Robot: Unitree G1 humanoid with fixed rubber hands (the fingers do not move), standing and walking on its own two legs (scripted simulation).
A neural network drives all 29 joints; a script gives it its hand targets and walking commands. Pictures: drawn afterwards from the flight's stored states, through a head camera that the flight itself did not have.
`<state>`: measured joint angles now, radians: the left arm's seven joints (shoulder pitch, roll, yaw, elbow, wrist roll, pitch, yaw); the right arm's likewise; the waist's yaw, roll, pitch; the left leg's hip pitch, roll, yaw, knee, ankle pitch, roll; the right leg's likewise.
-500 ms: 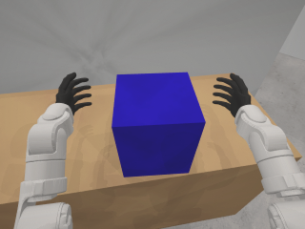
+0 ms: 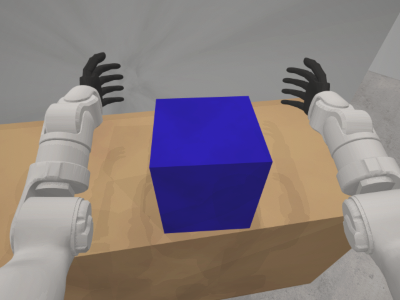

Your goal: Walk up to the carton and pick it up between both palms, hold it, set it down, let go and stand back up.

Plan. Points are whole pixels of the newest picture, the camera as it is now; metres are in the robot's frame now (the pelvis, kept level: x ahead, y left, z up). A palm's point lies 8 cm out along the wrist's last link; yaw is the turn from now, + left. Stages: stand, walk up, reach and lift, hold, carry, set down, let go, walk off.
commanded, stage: reach and lift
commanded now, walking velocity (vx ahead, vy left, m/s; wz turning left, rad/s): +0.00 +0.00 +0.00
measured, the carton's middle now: (205, 166) +0.42 +0.00 +0.04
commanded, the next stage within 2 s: none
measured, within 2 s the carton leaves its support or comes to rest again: neither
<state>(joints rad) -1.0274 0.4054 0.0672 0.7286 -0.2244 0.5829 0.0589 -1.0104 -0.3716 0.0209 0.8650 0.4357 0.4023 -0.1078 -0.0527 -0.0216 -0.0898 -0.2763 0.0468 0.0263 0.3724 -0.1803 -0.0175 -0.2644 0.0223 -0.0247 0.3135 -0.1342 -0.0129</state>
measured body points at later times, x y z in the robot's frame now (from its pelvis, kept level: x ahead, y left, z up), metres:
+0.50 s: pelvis +0.00 +0.00 +0.00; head +0.04 +0.01 +0.45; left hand +0.44 +0.19 +0.11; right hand +0.44 -0.18 +0.10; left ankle +0.00 +0.13 -0.75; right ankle +0.01 -0.11 -0.75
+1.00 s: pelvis +0.00 +0.00 -0.01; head +0.03 +0.01 +0.44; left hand +0.44 +0.17 +0.08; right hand +0.43 -0.18 +0.08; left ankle +0.00 +0.13 -0.75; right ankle +0.01 -0.11 -0.75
